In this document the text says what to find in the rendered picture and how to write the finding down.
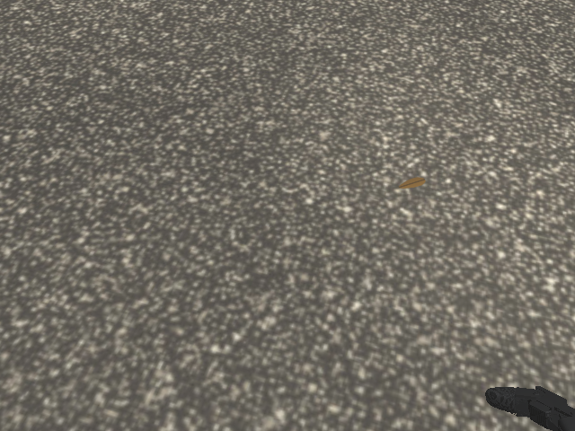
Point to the robot right hand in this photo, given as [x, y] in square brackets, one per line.
[544, 407]

